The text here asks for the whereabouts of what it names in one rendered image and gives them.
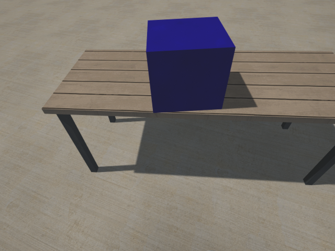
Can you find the carton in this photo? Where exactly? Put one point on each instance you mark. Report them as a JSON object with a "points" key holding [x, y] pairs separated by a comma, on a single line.
{"points": [[189, 62]]}

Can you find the table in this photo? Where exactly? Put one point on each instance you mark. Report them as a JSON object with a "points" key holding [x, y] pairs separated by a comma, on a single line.
{"points": [[271, 86]]}

